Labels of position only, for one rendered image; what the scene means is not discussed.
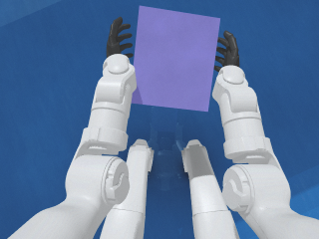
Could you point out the right robot forearm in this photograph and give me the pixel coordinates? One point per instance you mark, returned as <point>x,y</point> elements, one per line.
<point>245,141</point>

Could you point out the right robot thigh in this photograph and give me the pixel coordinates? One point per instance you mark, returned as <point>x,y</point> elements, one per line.
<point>211,218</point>

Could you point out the robot left hand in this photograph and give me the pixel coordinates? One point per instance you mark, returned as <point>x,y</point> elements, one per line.
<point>113,43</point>

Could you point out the robot right hand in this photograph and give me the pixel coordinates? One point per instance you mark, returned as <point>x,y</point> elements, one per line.
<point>231,56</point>

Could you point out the left robot forearm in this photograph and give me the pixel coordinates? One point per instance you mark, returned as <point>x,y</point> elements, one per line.
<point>107,129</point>

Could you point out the carton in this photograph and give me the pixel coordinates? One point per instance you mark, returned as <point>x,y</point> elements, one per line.
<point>174,59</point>

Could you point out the robot right upper arm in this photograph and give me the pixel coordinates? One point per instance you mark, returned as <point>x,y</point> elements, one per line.
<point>260,194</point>

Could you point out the robot right shin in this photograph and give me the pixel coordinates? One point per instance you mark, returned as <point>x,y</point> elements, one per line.
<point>195,141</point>

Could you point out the robot left upper arm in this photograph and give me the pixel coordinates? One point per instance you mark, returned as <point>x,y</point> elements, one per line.
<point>94,185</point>

